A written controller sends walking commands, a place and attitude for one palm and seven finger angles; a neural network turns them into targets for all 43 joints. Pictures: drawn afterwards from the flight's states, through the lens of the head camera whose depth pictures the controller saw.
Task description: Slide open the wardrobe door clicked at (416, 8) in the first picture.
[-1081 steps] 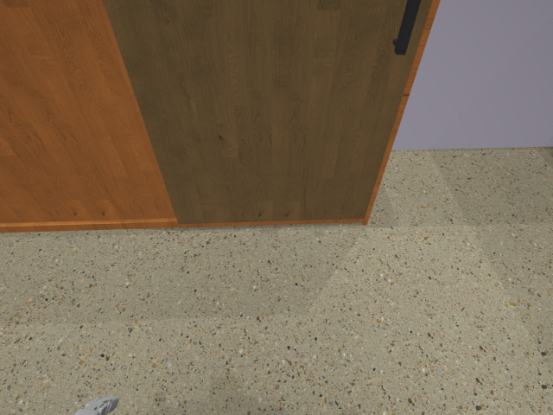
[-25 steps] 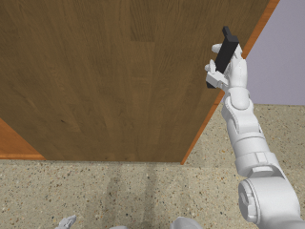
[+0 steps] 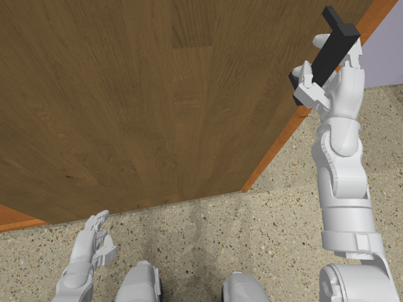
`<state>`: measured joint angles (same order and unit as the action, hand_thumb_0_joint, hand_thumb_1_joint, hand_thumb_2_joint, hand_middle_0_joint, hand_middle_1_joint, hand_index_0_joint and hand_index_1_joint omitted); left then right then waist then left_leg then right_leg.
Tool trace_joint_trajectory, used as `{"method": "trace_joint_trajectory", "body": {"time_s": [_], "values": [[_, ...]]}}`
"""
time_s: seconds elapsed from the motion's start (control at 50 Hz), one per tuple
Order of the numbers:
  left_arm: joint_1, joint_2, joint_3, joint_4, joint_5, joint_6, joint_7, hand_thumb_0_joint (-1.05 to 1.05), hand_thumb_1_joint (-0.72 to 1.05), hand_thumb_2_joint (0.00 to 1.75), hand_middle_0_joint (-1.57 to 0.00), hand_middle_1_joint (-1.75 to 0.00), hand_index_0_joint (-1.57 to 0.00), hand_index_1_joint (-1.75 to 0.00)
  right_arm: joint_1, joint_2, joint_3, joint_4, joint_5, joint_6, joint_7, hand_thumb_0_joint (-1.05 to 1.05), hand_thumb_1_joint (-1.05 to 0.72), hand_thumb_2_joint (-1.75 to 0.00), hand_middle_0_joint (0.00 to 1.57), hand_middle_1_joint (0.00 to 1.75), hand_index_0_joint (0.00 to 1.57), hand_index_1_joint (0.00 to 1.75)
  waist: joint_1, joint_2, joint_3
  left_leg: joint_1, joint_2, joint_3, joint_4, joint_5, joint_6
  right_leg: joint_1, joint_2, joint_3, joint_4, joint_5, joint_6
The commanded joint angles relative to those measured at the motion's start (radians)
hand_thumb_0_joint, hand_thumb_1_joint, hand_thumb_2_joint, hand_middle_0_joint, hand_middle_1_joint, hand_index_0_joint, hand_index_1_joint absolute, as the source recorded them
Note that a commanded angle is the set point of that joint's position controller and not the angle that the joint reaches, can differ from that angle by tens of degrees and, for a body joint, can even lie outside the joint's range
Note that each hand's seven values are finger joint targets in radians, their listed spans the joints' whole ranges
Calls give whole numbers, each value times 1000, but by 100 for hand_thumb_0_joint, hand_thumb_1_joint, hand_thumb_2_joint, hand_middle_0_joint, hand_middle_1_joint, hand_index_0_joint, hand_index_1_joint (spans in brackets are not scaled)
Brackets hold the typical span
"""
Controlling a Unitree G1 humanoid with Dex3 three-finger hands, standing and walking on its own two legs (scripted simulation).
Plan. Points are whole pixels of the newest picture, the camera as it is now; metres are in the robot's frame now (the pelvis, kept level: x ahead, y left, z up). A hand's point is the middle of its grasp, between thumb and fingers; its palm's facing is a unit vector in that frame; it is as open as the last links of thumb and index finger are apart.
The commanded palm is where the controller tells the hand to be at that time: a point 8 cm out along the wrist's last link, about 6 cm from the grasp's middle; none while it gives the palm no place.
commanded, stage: step sideways, sliding the door along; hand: right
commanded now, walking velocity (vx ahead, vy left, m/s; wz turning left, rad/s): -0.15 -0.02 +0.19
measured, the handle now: (314, 60) +0.47 -0.21 +0.17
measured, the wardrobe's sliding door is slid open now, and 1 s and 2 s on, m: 0.02 0.30 0.48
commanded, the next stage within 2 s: none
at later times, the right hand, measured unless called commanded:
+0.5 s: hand (225, 98) +0.40 -0.05 +0.16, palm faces +0.12 +0.99 +0.03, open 7.0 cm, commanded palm +0.36 -0.02 +0.16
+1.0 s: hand (138, 109) +0.38 +0.08 +0.16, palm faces -0.15 +0.98 -0.11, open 6.6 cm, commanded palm +0.37 +0.05 +0.17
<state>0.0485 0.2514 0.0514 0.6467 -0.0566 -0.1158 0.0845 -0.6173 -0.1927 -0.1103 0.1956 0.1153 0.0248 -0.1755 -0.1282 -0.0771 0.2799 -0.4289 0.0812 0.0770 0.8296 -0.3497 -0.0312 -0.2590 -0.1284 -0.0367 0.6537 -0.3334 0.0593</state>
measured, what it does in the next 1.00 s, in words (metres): steps to the left: right foot, then left foot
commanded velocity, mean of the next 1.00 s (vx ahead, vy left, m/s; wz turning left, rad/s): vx -0.27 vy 0.17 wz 0.22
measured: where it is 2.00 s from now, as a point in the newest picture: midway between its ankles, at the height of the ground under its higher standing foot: outside the picture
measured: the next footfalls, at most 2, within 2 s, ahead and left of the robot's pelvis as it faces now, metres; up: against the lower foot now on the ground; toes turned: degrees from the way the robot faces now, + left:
right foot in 0.34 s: +0.03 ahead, -0.09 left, +0.00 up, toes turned -13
left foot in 0.62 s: +0.19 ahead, +0.19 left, +0.00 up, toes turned +4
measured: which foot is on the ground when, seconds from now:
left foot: down 0.00-0.34, up 0.36-0.60, down 0.62-0.88, up 0.90-1.00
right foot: down 0.00-0.16, up 0.18-0.32, down 0.34-0.66, up 0.68-0.86, down 0.88-1.00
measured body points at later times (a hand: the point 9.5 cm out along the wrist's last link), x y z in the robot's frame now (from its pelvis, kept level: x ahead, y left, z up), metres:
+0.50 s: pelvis +0.07 +0.06 +0.01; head +0.18 +0.05 +0.44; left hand +0.32 +0.22 -0.09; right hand +0.38 -0.10 +0.16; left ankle +0.09 +0.18 -0.67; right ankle -0.01 -0.08 -0.72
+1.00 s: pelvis +0.05 +0.12 +0.01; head +0.13 +0.14 +0.45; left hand +0.25 +0.35 -0.08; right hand +0.38 +0.02 +0.16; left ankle +0.08 +0.22 -0.68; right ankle +0.07 -0.04 -0.72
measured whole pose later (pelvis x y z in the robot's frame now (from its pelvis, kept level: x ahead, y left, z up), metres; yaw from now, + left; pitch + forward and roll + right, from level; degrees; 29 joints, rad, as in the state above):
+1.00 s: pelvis +0.05 +0.12 +0.01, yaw +7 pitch -2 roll -1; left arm 0.04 0.19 0.02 0.55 0.00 -0.05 0.00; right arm -0.15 -0.14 0.14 -0.21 0.01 -0.13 -0.11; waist -0.06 -0.01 0.22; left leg -0.48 -0.04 0.00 0.96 -0.43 -0.01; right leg -0.22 -0.15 -0.14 0.55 -0.28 0.07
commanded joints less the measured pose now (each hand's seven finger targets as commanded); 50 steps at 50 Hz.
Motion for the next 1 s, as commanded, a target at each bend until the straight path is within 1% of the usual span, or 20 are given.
{"method": "trace_joint_trajectory", "body": {"time_s": [0.0,0.08,0.12,0.16,0.2,0.24,0.28,0.32,0.36,0.48,0.58,0.6,0.64,0.68,0.72,0.8,0.84,0.86,0.9,0.98], "values": [[22,54,8,-147,3,-87,-57,0,90,90,-20,-30,-20,-30,-482,155,359,-529,-61,-212,111,0,-90,-90,45,140,45,140,149,-229,-693,-101,-31,-49,40,-71,27,645,-218,73,-11,1303,-192],[3,45,-9,-179,6,-114,-55,0,90,90,-20,-30,-20,-30,-381,175,398,-528,-61,-205,120,0,-90,-90,45,140,45,140,139,-164,-632,107,-38,-20,-214,200,6,478,-185,-31,55,1037,-138],[-8,27,-18,-191,11,-122,-46,0,90,90,-20,-30,-20,-30,-350,173,416,-548,-75,-210,126,0,-90,-90,45,140,45,140,142,-21,-597,194,10,-43,-305,665,-11,343,-108,-105,149,757,-86],[-16,38,-2,-174,15,-108,-34,0,90,90,-20,-30,-20,-30,-284,131,403,-563,-89,-214,111,0,-90,-90,45,140,45,140,122,312,-623,474,183,-322,-247,1480,90,-23,56,-77,294,-6,-23],[-10,-6,-17,-194,15,-107,-32,0,90,90,-20,-30,-20,-30,-198,184,463,-707,-81,-223,107,0,-90,-90,45,140,45,140,99,318,-666,633,239,-385,-181,1622,111,-202,104,24,311,-303,-41],[-13,-11,-26,-187,15,-105,-39,0,90,90,-20,-30,-20,-30,-192,222,506,-796,-75,-236,101,0,-90,-90,45,140,45,140,131,313,-703,642,207,-330,-126,1528,139,-145,93,29,140,-169,-45],[-29,3,-11,-195,23,-88,-52,0,90,90,-20,-30,-20,-30,-165,266,560,-820,-78,-254,102,0,-90,-90,45,140,45,140,143,253,-729,411,100,-211,-55,1232,75,194,9,-14,-106,343,-61],[-22,58,19,-240,13,-80,-87,0,90,90,-20,-30,-20,-30,-93,307,610,-801,-75,-273,126,0,-90,-90,45,140,45,140,117,5,-764,-82,-25,-125,132,6,15,637,-292,140,-75,1328,-207],[-11,45,5,-270,20,-92,-103,0,90,90,-20,-30,-20,-30,-92,324,616,-835,-105,-300,127,0,-90,-90,45,140,45,140,124,-119,-677,-278,-49,-109,244,-214,20,726,-328,76,-39,1456,-225],[5,30,-27,-273,40,-92,-109,0,90,90,-20,-30,-20,-30,-14,263,579,-842,-124,-267,137,0,-90,-90,45,140,45,140,140,-152,-564,-219,-46,13,82,23,10,592,-242,-106,-27,1201,-126],[-53,0,-58,-268,29,-89,-100,0,90,90,-20,-30,-20,-30,91,181,496,-917,-110,-260,141,0,-90,-90,45,140,45,140,129,-109,-534,99,-75,59,-162,330,-4,349,-242,-125,165,1054,-106],[-66,-11,-66,-267,26,-86,-97,0,90,90,-20,-30,-20,-30,114,165,485,-933,-113,-261,143,0,-90,-90,45,140,45,140,125,-16,-536,188,-35,14,-192,567,4,251,-211,-119,255,883,-92],[-94,-26,-48,-291,26,-86,-84,0,90,90,-20,-30,-20,-30,247,122,453,-921,-108,-249,126,0,-90,-90,45,140,45,140,64,439,-609,428,217,-489,-275,1608,214,-95,120,-54,560,-332,-15],[-55,-66,-70,-277,54,-78,-82,0,90,90,-20,-30,-20,-30,280,163,502,-1042,-108,-241,110,0,-90,-90,45,140,45,140,97,383,-631,517,284,-488,-249,1550,214,-188,84,96,468,-463,-31],[-67,-65,-87,-231,55,-51,-98,0,90,90,-20,-30,-20,-30,242,126,457,-1074,-107,-266,104,0,-90,-90,45,140,45,140,133,259,-615,483,192,-324,-270,1360,173,-92,92,23,226,-316,-12],[-66,-39,-51,-225,56,12,-91,0,90,90,-20,-30,-20,-30,219,75,409,-989,-128,-299,106,0,-90,-90,45,140,45,140,143,258,-758,414,142,-279,-214,1180,154,182,45,-36,-96,78,-11],[-65,14,-24,-237,62,16,-82,0,90,90,-20,-30,-20,-30,207,44,367,-922,-120,-310,117,0,-90,-90,45,140,45,140,152,47,-715,56,20,-172,-122,639,33,460,-216,154,-203,695,-136],[-102,34,-18,-262,56,25,-85,0,90,90,-20,-30,-20,-30,223,48,359,-858,-121,-304,119,0,-90,-90,45,140,45,140,123,-166,-659,-58,-56,-105,64,-19,-2,475,-407,261,-263,1055,-230],[-100,1,-31,-254,74,21,-87,0,90,90,-20,-30,-20,-30,91,55,305,-841,-144,-290,111,0,-90,-90,45,140,45,140,134,-188,-552,-87,-68,-169,283,-193,10,298,-428,203,-247,1010,-263],[-82,34,-7,-235,49,14,-89,0,90,90,-20,-30,-20,-30,53,97,323,-673,-136,-249,114,0,-90,-90,45,140,45,140,120,-150,-514,-24,-59,-88,55,-90,0,336,-339,10,-222,880,-172]]}}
